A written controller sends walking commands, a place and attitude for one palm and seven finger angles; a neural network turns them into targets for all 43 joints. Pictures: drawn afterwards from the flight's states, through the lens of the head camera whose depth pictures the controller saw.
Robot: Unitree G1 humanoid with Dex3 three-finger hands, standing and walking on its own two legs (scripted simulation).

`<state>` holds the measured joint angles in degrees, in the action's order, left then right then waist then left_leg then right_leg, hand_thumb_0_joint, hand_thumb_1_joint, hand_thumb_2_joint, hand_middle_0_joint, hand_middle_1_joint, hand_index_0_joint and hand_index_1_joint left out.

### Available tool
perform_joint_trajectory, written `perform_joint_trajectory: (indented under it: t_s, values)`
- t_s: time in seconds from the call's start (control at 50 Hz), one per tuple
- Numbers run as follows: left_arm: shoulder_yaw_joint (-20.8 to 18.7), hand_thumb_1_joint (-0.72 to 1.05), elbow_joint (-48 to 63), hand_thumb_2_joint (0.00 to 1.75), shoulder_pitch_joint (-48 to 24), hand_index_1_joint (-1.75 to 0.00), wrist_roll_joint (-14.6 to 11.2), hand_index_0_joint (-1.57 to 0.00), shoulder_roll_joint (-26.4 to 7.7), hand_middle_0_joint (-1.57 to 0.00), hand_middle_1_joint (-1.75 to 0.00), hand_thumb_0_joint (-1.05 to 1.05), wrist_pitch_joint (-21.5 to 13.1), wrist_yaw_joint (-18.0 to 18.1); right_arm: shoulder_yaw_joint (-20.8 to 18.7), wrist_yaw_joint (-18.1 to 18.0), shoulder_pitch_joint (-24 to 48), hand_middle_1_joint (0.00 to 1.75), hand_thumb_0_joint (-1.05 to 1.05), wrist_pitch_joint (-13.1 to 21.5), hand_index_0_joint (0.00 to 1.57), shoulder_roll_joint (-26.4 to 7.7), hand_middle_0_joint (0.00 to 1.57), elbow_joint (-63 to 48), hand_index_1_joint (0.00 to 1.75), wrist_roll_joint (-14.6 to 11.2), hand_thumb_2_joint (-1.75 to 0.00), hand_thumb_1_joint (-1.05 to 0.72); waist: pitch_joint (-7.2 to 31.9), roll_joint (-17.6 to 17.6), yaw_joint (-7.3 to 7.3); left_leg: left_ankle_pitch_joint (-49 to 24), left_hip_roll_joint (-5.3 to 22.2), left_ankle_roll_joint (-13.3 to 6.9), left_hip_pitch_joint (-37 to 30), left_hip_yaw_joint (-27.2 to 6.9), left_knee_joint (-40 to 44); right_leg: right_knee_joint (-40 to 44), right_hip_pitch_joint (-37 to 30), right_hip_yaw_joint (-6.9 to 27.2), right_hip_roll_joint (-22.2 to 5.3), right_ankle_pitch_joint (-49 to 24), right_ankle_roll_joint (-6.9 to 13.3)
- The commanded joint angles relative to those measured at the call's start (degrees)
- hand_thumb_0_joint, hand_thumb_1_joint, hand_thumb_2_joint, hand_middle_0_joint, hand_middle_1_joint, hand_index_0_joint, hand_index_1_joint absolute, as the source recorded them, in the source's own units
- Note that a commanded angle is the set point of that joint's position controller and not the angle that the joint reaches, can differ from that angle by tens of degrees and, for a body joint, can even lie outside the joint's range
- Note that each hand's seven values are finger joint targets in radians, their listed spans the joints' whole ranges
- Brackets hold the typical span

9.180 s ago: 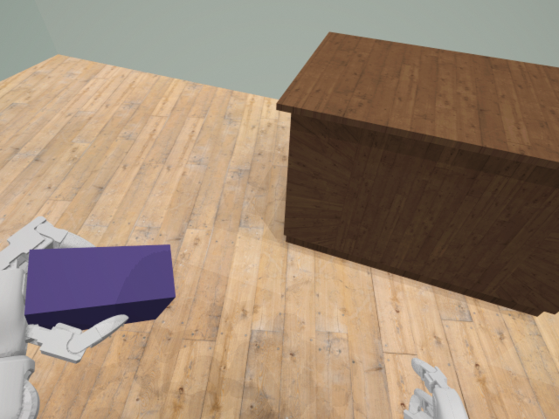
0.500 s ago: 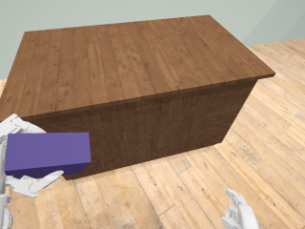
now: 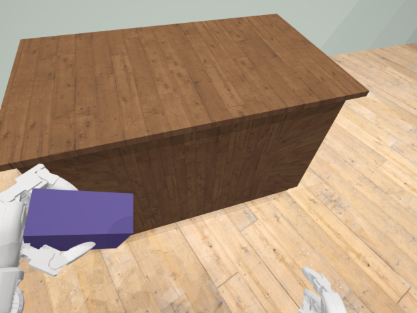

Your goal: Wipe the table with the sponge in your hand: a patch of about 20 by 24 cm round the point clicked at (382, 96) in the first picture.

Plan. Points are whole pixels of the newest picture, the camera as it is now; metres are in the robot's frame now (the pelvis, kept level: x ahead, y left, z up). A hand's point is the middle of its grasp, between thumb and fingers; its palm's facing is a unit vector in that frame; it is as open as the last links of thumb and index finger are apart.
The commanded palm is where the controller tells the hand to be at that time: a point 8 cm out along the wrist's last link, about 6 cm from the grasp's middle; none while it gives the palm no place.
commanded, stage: look again from close up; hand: left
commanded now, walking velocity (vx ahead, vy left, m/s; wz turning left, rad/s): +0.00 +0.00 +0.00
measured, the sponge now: (96, 222) +0.23 +0.19 +0.11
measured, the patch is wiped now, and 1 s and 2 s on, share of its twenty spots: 0.00 0.00 0.00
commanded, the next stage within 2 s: shuffle to correct the standing spot in 0.02 s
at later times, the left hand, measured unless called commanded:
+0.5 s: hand (49, 174) +0.28 +0.27 +0.15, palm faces +0.40 -0.85 -0.35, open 10.2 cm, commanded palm +0.21 +0.30 +0.18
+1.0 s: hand (66, 127) +0.37 +0.27 +0.17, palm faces +0.32 -0.80 -0.51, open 10.2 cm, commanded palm +0.31 +0.31 +0.18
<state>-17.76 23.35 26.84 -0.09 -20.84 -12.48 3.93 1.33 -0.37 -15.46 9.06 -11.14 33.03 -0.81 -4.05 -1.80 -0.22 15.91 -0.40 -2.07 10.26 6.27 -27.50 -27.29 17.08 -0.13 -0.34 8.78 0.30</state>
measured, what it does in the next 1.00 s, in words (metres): walks ahead: right foot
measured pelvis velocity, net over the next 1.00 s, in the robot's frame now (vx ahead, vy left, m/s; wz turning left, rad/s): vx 0.13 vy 0.04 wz -0.06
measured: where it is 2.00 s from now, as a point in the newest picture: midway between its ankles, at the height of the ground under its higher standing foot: (176, 291)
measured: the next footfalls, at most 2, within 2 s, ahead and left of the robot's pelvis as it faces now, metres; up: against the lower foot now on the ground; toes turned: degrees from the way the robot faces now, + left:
right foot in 0.92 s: +0.25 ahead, -0.03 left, +0.00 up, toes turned -6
left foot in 1.18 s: +0.29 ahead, +0.22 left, +0.00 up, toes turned +1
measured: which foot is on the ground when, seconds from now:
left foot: down 0.00-0.90, up 0.92-1.00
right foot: down 0.00-0.60, up 0.62-0.90, down 0.92-1.00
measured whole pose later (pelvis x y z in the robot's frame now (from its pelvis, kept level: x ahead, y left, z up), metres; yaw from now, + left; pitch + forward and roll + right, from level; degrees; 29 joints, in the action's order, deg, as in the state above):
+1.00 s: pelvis +0.13 +0.04 -0.03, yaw -4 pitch -2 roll -1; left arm -25.5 29.5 24.6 -1.0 -25.0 -14.6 5.0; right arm -0.6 0.8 -13.3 4.3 -12.6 36.5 0.3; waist -5.7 0.9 -0.6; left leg 25.4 1.3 -0.7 28.5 0.4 -73.2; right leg -39.1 23.3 -9.3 0.8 14.3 5.7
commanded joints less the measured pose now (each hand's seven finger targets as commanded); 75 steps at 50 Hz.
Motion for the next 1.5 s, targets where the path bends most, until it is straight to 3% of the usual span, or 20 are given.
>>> perform_joint_trajectory:
  t_s: [0.0,0.24,0.38,0.44,0.5,0.56,0.58,0.62,0.68,0.82,0.86,0.88,0.9,1.0,1.1,1.18,1.28,1.34,1.4,1.48]
  values:
    - [-14.2,0.10,17.6,1.30,-14.5,-1.60,-1.2,-1.20,-14.8,-1.20,-1.60,0.00,-5.1,3.1,-1.9,-1.7,7.7,0.30,0.00,4.0,0.20,-6.8,0.20,-10.5,0.30,0.9,-0.90,-0.90,8.1,8.5,2.11,1.5,5.2,0.0,7.5,-6.3,10.0,1.9,-10.4,2.7,-1.4,1.2,0.9]
    - [-5.6,0.10,9.8,1.30,-13.4,-1.60,-1.0,-1.20,-7.0,-1.20,-1.60,0.00,-3.8,2.4,-2.2,-1.6,6.8,0.30,0.00,2.6,0.20,-7.8,0.20,-9.6,0.30,1.6,-0.90,-0.90,5.4,5.6,1.41,9.2,5.3,-1.1,6.3,-7.1,7.7,-0.6,-3.8,2.5,0.6,9.8,3.0]
    - [-8.7,0.10,14.0,1.30,-14.1,-1.60,-1.5,-1.20,-9.8,-1.20,-1.60,0.00,-4.0,3.0,-2.2,-1.3,7.3,0.30,0.00,1.2,0.20,-7.8,0.20,-11.1,0.30,1.0,-0.90,-0.90,8.3,6.8,1.54,-12.5,6.1,-0.6,1.7,-4.5,-1.1,-7.2,-5.8,0.3,0.2,-7.1,4.3]
    - [-9.8,0.10,14.9,1.30,-11.7,-1.60,-1.9,-1.20,-10.6,-1.20,-1.60,0.00,-3.8,3.3,-3.0,-0.7,6.9,0.30,0.00,0.9,0.20,-7.4,0.20,-11.0,0.30,0.8,-0.90,-0.90,12.9,-3.7,1.69,-16.6,1.2,1.9,8.6,1.2,-18.4,-5.2,-15.6,12.0,-6.1,-20.4,9.2]
    - [-11.4,0.10,16.5,1.30,-11.5,-1.60,-2.0,-1.20,-11.9,-1.20,-1.60,0.00,-4.9,3.8,-3.3,0.3,7.1,0.30,0.00,0.2,0.20,-7.7,0.20,-9.8,0.30,0.6,-0.90,-0.90,9.9,-4.5,2.02,17.4,2.3,1.7,23.1,-6.4,-25.1,1.2,-18.5,29.0,-17.9,-17.5,15.7]
    - [-9.3,0.10,20.1,1.30,-12.3,-1.60,-2.2,-1.20,-9.3,-1.20,-1.60,0.00,-4.6,3.6,-2.6,0.0,5.4,0.30,0.00,-0.7,0.20,-7.2,0.20,-8.4,0.30,0.5,-0.90,-0.90,9.4,8.2,-1.96,3.1,2.5,0.0,-2.1,-7.1,0.2,-14.0,4.0,10.3,-5.0,1.9,6.9]
    - [-9.3,0.10,20.6,1.30,-11.2,-1.60,-2.4,-1.20,-8.9,-1.20,-1.60,0.00,-5.0,3.5,-3.3,-0.4,6.2,0.30,0.00,-0.2,0.20,-8.6,0.20,-9.2,0.30,0.1,-0.90,-0.90,9.2,22.5,-1.13,-3.5,11.3,-2.6,-12.0,-20.1,7.6,-27.4,16.7,-0.5,3.3,11.8,1.8]
    - [-9.9,0.10,18.8,1.30,-12.5,-1.60,-1.7,-1.20,-10.0,-1.20,-1.60,0.00,-5.7,3.4,-3.5,-0.2,6.4,0.30,0.00,0.9,0.20,-6.9,0.20,-9.2,0.30,0.9,-0.90,-0.90,5.1,19.7,-1.96,-15.0,18.1,-7.2,-13.3,-31.5,11.1,-44.6,27.4,-0.6,1.9,23.0,1.6]
    - [-9.4,0.10,16.3,1.30,-11.2,-1.60,-0.8,-1.20,-9.6,-1.20,-1.60,0.00,-4.5,3.4,-4.5,0.0,5.2,0.30,0.00,1.4,0.20,-7.9,0.20,-7.7,0.30,0.5,-0.90,-0.90,3.6,5.9,-1.56,-27.1,16.1,-8.7,-14.9,-21.8,7.6,-43.0,31.3,-2.0,-1.3,16.6,1.1]
    - [-13.2,0.10,18.1,1.30,-0.6,-1.60,-1.3,-1.20,-11.8,-1.20,-1.60,0.00,-3.8,3.8,-3.2,-0.5,6.8,0.30,0.00,0.9,0.20,-7.5,0.20,-9.5,0.30,0.7,-0.90,-0.90,11.9,10.4,1.48,-33.9,9.3,-2.0,1.0,-4.5,-5.4,-6.4,-7.8,-12.8,2.5,1.4,2.1]
    - [-15.0,0.10,16.3,1.30,0.4,-1.60,-1.3,-1.20,-13.7,-1.20,-1.60,0.00,-3.8,4.0,-4.0,-0.3,7.2,0.30,0.00,-0.1,0.20,-7.5,0.20,-9.4,0.30,0.3,-0.90,-0.90,17.7,-4.5,3.18,-16.0,4.7,-0.9,22.1,-0.7,-33.0,-0.9,-31.0,2.8,-8.6,-0.7,7.9]
    - [-17.7,0.10,15.8,1.30,-1.2,-1.60,-2.3,-1.20,-15.3,-1.20,-1.60,0.00,-4.3,3.6,-4.9,-0.2,7.7,0.30,0.00,0.1,0.20,-7.8,0.20,-10.3,0.30,0.5,-0.90,-0.90,17.7,-13.9,2.22,10.9,-0.5,0.2,33.5,-3.5,-50.9,5.6,-29.3,30.4,-23.1,-1.7,15.1]
    - [-21.2,0.10,13.0,1.30,-0.6,-1.60,-2.3,-1.20,-18.1,-1.20,-1.60,0.00,-4.6,3.8,-4.8,0.1,6.8,0.30,0.00,-0.4,0.20,-9.2,0.20,-10.2,0.30,1.8,-0.90,-0.90,11.2,-5.4,1.95,14.5,3.1,1.1,34.1,-11.9,-54.9,12.2,-16.2,39.7,-27.6,14.6,17.3]
    - [-13.1,0.10,21.3,1.30,-10.3,-1.60,-1.5,-1.20,-13.7,-1.20,-1.60,0.00,-5.1,2.6,-3.8,0.2,7.2,0.30,0.00,-1.7,0.20,-7.3,0.20,-5.9,0.30,1.1,-0.90,-0.90,7.6,-0.6,0.37,3.7,8.3,2.2,21.1,-8.3,-38.7,14.1,6.5,14.9,-19.1,21.9,11.0]
    - [-11.3,0.10,20.5,1.30,-9.3,-1.60,-1.1,-1.20,-13.0,-1.20,-1.60,0.00,-3.1,4.7,-3.0,-2.8,5.8,0.30,0.00,1.3,0.20,-5.8,0.20,-6.0,0.30,1.7,-0.90,-0.90,9.7,0.4,0.97,1.5,0.6,1.3,-0.7,3.5,-5.7,5.6,7.2,4.2,-11.4,27.7,6.4]
    - [-10.5,0.10,16.2,1.30,-13.7,-1.60,-0.6,-1.20,-10.3,-1.20,-1.60,0.00,-4.1,4.7,-3.9,-3.2,5.7,0.30,0.00,2.1,0.20,-8.4,0.20,-7.3,0.30,-0.1,-0.90,-0.90,5.7,15.3,0.94,10.9,15.6,-6.3,4.3,-21.4,9.7,-21.5,9.3,-5.5,1.2,21.5,-0.3]
    - [-9.3,0.10,14.0,1.30,-10.1,-1.60,-0.1,-1.20,-8.9,-1.20,-1.60,0.00,-3.8,3.9,-3.7,-1.9,6.7,0.30,0.00,2.0,0.20,-7.5,0.20,-7.2,0.30,0.2,-0.90,-0.90,6.2,13.1,1.87,12.4,11.7,-5.4,15.2,-12.4,1.6,-7.4,-4.9,-4.2,-0.3,15.5,0.3]
    - [-9.8,0.10,14.1,1.30,-11.0,-1.60,-0.9,-1.20,-11.2,-1.20,-1.60,0.00,-2.4,4.1,-4.0,-1.1,7.4,0.30,0.00,1.8,0.20,-6.8,0.20,-7.4,0.30,0.4,-0.90,-0.90,2.8,-15.3,2.73,10.2,1.3,2.2,31.5,-3.0,-32.9,13.7,-11.1,32.9,-20.8,16.1,11.4]
    - [-10.7,0.10,17.5,1.30,-13.2,-1.60,-0.8,-1.20,-13.0,-1.20,-1.60,0.00,-3.5,4.6,-2.8,-0.6,8.1,0.30,0.00,1.6,0.20,-6.6,0.20,-5.4,0.30,0.6,-0.90,-0.90,3.3,-1.9,1.61,8.9,5.8,2.9,31.1,-8.5,-33.0,5.6,-12.4,23.0,-20.4,-12.6,13.4]
    - [-10.4,0.10,14.9,1.30,-11.0,-1.60,-0.8,-1.20,-10.9,-1.20,-1.60,0.00,-4.1,5.4,-2.5,-1.2,7.7,0.30,0.00,1.5,0.20,-4.5,0.20,-5.4,0.30,1.2,-0.90,-0.90,10.6,-5.5,1.61,-4.5,0.4,1.5,6.3,1.9,-5.6,-1.1,-7.9,5.5,-11.9,-12.7,6.7]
